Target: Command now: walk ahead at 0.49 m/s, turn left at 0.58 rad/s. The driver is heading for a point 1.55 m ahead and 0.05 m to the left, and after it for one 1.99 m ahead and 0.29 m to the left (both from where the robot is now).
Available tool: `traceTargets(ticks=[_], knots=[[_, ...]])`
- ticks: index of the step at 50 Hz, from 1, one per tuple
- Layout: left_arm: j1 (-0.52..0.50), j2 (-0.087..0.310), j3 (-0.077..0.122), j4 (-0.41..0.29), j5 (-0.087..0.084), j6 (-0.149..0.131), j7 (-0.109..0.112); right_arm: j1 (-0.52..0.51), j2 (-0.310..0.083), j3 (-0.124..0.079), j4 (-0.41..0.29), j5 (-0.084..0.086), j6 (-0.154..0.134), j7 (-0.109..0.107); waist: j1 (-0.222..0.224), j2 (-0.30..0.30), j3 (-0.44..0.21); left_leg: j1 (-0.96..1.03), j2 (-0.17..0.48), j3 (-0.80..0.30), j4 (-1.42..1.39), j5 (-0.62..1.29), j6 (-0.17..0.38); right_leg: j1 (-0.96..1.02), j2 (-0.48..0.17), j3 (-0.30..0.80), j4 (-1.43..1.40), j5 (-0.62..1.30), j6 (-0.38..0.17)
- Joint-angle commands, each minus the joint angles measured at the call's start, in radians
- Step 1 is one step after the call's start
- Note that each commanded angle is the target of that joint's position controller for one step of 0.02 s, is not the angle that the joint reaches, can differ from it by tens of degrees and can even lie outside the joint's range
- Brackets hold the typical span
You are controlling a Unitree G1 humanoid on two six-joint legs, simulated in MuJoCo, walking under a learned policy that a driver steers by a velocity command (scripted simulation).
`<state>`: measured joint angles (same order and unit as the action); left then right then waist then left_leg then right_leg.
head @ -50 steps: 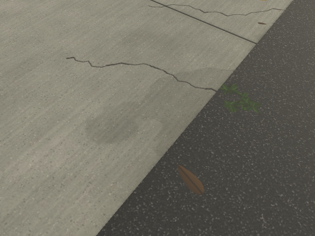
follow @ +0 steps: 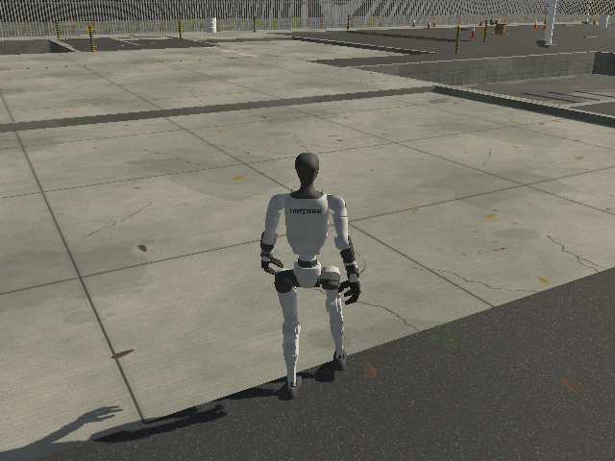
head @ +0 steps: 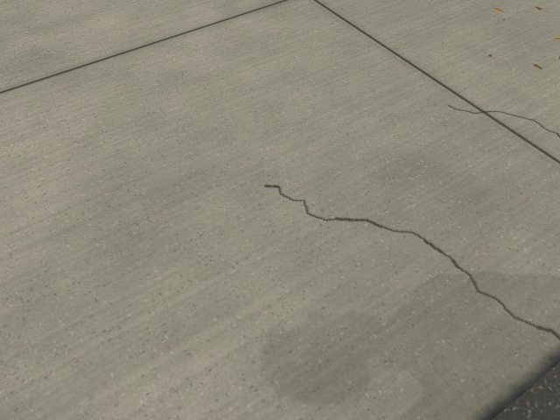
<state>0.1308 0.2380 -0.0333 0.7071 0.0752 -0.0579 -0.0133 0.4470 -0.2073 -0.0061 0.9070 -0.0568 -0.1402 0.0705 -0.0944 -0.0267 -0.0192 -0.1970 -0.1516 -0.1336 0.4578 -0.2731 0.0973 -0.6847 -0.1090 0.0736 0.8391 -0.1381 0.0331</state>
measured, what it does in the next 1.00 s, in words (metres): goes down: right foot, then left foot 0.14 m lower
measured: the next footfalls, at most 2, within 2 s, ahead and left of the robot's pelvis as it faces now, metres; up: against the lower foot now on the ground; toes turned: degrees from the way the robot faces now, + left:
right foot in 0.12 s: +0.19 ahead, -0.14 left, +0.00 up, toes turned +5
left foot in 0.52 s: +0.45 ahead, +0.14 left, -0.14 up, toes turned +12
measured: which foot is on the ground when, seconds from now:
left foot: down 0.00-0.10, up 0.12-0.50, down 0.52-1.00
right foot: up 0.00-0.10, down 0.12-0.54, up 0.56-0.96, down 0.98-1.00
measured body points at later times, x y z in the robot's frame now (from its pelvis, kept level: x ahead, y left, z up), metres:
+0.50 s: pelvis +0.31 +0.01 -0.09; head +0.32 +0.03 +0.36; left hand +0.13 +0.21 -0.23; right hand +0.60 -0.11 -0.16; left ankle +0.42 +0.14 -0.82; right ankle +0.15 -0.15 -0.73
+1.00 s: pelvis +0.59 +0.01 -0.16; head +0.62 +0.00 +0.29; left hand +0.79 +0.27 -0.24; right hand +0.62 -0.27 -0.30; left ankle +0.41 +0.14 -0.87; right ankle +0.71 -0.08 -0.88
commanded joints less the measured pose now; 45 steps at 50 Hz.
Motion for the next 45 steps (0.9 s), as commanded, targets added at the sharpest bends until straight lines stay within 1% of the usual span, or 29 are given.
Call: traceTargets(ticks=[1, 3, 4, 6, 7, 8, 9, 10, 11, 13, 14, 16, 17, 18, 19, 21, 23, 25, 26, 27, 28, 29, 30, 31, 33, 34, 37, 40, 45], knots=[[0.017, 0.055, -0.005, -0.063, 0.006, -0.006, -0.021, -0.078, -0.207, -0.050, -0.110, -0.029, -0.011, 0.016, 0.062, 0.082, 0.033, -0.340, 0.208, -0.209, -0.087, 0.151, 0.176, 0.336, 0.053, -0.058, 0.008, 0.189, 0.018], [0.061, 0.114, 0.017, -0.065, 0.024, -0.024, -0.012, -0.112, -0.206, -0.048, -0.152, -0.029, -0.010, 0.010, 0.097, 0.079, 0.009, -0.268, 0.221, -0.256, 0.021, 0.233, 0.166, 0.359, 0.088, -0.101, 0.053, 0.071, 0.009], [0.189, 0.145, 0.034, -0.032, 0.027, -0.034, -0.001, -0.182, -0.196, -0.045, -0.189, -0.028, -0.011, 0.007, 0.164, 0.090, -0.005, -0.310, 0.203, -0.251, 0.119, 0.293, 0.141, 0.487, 0.112, -0.112, 0.045, -0.011, -0.008], [0.699, 0.196, 0.072, 0.108, 0.012, -0.060, 0.026, -0.338, -0.135, -0.034, -0.274, -0.031, -0.034, 0.027, 0.403, -0.115, -0.083, -0.617, 0.036, -0.177, 0.656, 0.369, 0.061, 1.001, 0.104, -0.064, -0.102, -0.044, -0.117], [0.705, 0.217, 0.053, 0.109, -0.009, -0.077, 0.014, -0.142, 0.055, 0.013, -0.233, -0.030, -0.043, 0.048, 0.258, -0.184, -0.194, -0.737, -0.093, -0.076, 1.064, -0.317, -0.011, 1.098, -0.180, 0.298, -0.164, 0.466, -0.415], [0.552, 0.236, 0.052, 0.047, 0.005, -0.078, -0.036, -0.036, -0.023, -0.008, -0.228, -0.014, -0.037, 0.049, 0.162, -0.134, -0.145, -0.927, -0.034, -0.098, 1.182, -0.356, -0.023, 0.967, -0.356, 0.684, -0.344, 0.441, -0.567], [0.382, 0.160, 0.046, 0.033, -0.015, -0.077, -0.042, -0.085, -0.116, -0.028, -0.217, -0.019, -0.008, 0.018, 0.142, -0.061, 0.021, -0.989, 0.092, -0.123, 1.186, -0.209, -0.041, 0.752, -0.403, 0.705, -0.410, 0.046, -0.519], [0.288, 0.042, 0.007, 0.023, -0.036, -0.071, -0.036, -0.150, -0.135, -0.027, -0.209, -0.041, 0.024, -0.013, 0.134, 0.028, -0.004, -0.911, 0.159, -0.088, 1.156, -0.082, -0.052, 0.594, -0.330, 0.589, -0.404, -0.174, -0.446], [0.192, -0.072, -0.032, 0.013, -0.018, -0.068, -0.019, -0.159, -0.105, -0.013, -0.196, -0.072, 0.051, -0.023, 0.096, 0.073, -0.009, -0.810, 0.211, -0.100, 1.006, 0.023, -0.069, 0.484, -0.247, 0.461, -0.402, -0.236, -0.397], [0.094, -0.068, -0.037, 0.018, 0.006, -0.073, 0.028, -0.174, -0.025, 0.025, -0.194, -0.106, 0.070, -0.002, 0.053, 0.006, 0.031, -0.588, 0.252, -0.025, 0.765, 0.187, -0.066, 0.261, -0.100, 0.210, -0.416, -0.215, -0.304], [0.124, -0.053, -0.035, 0.039, 0.013, -0.090, 0.052, -0.200, -0.039, 0.024, -0.192, -0.097, 0.065, 0.014, 0.083, -0.001, 0.037, -0.580, 0.274, -0.018, 0.645, 0.363, -0.067, 0.261, -0.077, 0.148, -0.384, -0.202, -0.275], [0.334, 0.013, -0.021, 0.117, -0.001, -0.109, 0.077, -0.330, -0.080, 0.016, -0.204, -0.047, 0.050, 0.023, 0.183, 0.007, 0.041, -0.495, 0.258, 0.080, 0.306, 0.648, -0.084, 0.285, -0.005, 0.005, -0.292, -0.282, -0.233], [0.412, 0.051, -0.012, 0.152, -0.005, -0.104, 0.065, -0.396, -0.090, 0.014, -0.216, -0.032, 0.053, 0.024, 0.209, 0.010, 0.076, -0.414, 0.224, 0.144, 0.199, 0.650, -0.089, 0.239, 0.003, -0.013, -0.297, -0.318, -0.229], [0.354, 0.216, 0.058, 0.166, -0.150, -0.076, 0.081, -0.479, -0.082, 0.000, -0.276, 0.157, 0.059, 0.005, 0.164, 0.011, 0.130, -0.244, 0.152, 0.096, 0.197, 0.647, -0.065, 0.060, -0.055, 0.069, -0.327, -0.182, -0.222], [0.354, 0.232, 0.060, 0.164, -0.151, -0.063, 0.082, -0.475, -0.089, 0.005, -0.276, 0.174, 0.063, 0.002, 0.148, 0.013, 0.108, -0.226, 0.138, 0.089, 0.174, 0.628, -0.056, 0.106, -0.071, 0.035, -0.288, -0.153, -0.217], [0.406, 0.159, 0.061, 0.192, -0.125, -0.042, 0.067, -0.513, -0.087, 0.000, -0.273, 0.124, 0.075, 0.009, 0.182, -0.008, 0.107, -0.265, 0.147, 0.094, 0.086, 0.632, -0.030, 0.244, -0.075, 0.008, -0.187, -0.166, -0.188], [0.454, 0.090, 0.058, 0.216, -0.115, -0.017, 0.059, -0.516, -0.052, 0.006, -0.252, 0.104, 0.077, 0.022, 0.205, 0.008, 0.111, -0.292, 0.192, 0.072, -0.056, 0.649, -0.013, 0.404, -0.079, 0.025, -0.084, -0.165, -0.168], [0.439, 0.102, 0.071, 0.232, -0.100, 0.011, 0.052, -0.336, -0.076, -0.019, -0.171, 0.093, 0.072, 0.022, 0.108, 0.043, 0.058, -0.081, 0.179, 0.129, -0.165, 0.611, 0.016, 0.425, -0.056, -0.026, 0.144, 0.029, -0.156], [0.453, 0.091, 0.071, 0.237, -0.093, 0.008, 0.044, -0.155, -0.118, -0.043, -0.107, 0.078, 0.075, 0.008, 0.038, 0.070, -0.027, 0.203, 0.182, 0.146, -0.126, 0.662, 0.043, 0.294, -0.008, -0.075, 0.369, 0.052, -0.135], [0.497, 0.032, 0.067, 0.240, -0.084, -0.019, 0.023, -0.004, -0.157, -0.059, -0.064, 0.059, 0.081, -0.006, -0.005, 0.224, -0.173, 0.607, 0.339, 0.009, 0.113, 1.044, 0.124, -0.058, 0.082, -0.106, 0.796, -0.532, -0.082], [0.555, 0.061, 0.054, 0.200, -0.112, -0.053, 0.009, 0.074, -0.209, -0.070, -0.061, 0.067, 0.091, -0.018, -0.034, 0.270, -0.355, 0.826, 0.480, -0.191, 0.267, 1.067, 0.235, -0.255, 0.089, 0.039, 0.994, -0.640, -0.069], [0.481, 0.115, 0.064, 0.141, -0.139, -0.077, 0.006, 0.100, -0.256, -0.090, -0.053, 0.083, 0.106, -0.029, -0.057, 0.246, -0.412, 0.827, 0.558, -0.358, 0.144, 0.688, 0.322, -0.365, 0.078, 0.077, 1.031, -0.608, -0.048], [0.366, 0.086, 0.056, 0.063, -0.166, -0.086, 0.017, 0.068, -0.301, -0.104, -0.026, 0.081, 0.114, -0.048, -0.017, 0.188, -0.319, 0.732, 0.595, -0.475, -0.022, 0.230, 0.349, -0.527, 0.054, 0.006, 1.051, -0.495, -0.029], [0.247, 0.096, 0.068, 0.057, -0.147, -0.076, 0.049, -0.065, -0.190, -0.074, -0.070, 0.059, 0.103, -0.066, 0.002, 0.004, -0.231, 0.540, 0.592, -0.460, -0.126, 0.112, 0.291, -0.511, 0.021, 0.004, 0.993, -0.322, -0.025], [0.300, 0.093, 0.078, 0.090, -0.107, -0.035, 0.069, -0.244, -0.113, -0.046, -0.079, 0.058, 0.059, -0.053, 0.140, 0.002, -0.074, 0.114, 0.564, -0.388, -0.169, 0.208, 0.252, -0.284, -0.032, 0.075, 0.755, -0.185, -0.009], [0.286, 0.068, 0.087, 0.093, -0.099, -0.018, 0.067, -0.311, -0.089, -0.036, -0.075, 0.063, 0.054, -0.047, 0.186, 0.023, 0.056, -0.109, 0.471, -0.206, -0.217, 0.222, 0.183, -0.175, -0.051, 0.089, 0.543, -0.148, 0.009], [0.222, 0.046, 0.094, 0.078, -0.080, -0.019, 0.053, -0.291, -0.138, -0.053, -0.049, 0.033, 0.037, -0.066, 0.166, 0.092, 0.058, -0.242, 0.344, 0.033, -0.259, 0.346, 0.126, 0.046, -0.032, 0.026, 0.188, 0.082, 0.018], [0.085, 0.014, 0.080, 0.043, -0.090, -0.017, 0.024, -0.219, -0.178, -0.070, -0.025, 0.058, 0.037, -0.083, 0.100, 0.090, 0.030, -0.117, 0.365, 0.078, -0.285, 0.370, 0.115, 0.092, -0.003, -0.019, -0.063, 0.220, -0.025], [-0.095, 0.052, 0.089, -0.042, -0.093, -0.004, -0.005, -0.130, -0.200, -0.089, 0.021, 0.079, 0.069, -0.085, 0.038, 0.049, 0.078, 0.174, 0.431, 0.101, -0.249, 0.284, 0.065, -0.047, 0.013, -0.034, -0.190, 0.105, -0.099]])
Velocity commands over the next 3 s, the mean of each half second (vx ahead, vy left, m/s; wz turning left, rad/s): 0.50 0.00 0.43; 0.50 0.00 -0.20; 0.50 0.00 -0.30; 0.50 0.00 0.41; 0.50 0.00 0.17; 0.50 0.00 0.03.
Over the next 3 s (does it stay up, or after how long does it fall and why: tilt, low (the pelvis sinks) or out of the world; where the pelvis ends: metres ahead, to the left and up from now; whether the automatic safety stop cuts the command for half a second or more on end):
stays up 1.66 0.12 -0.14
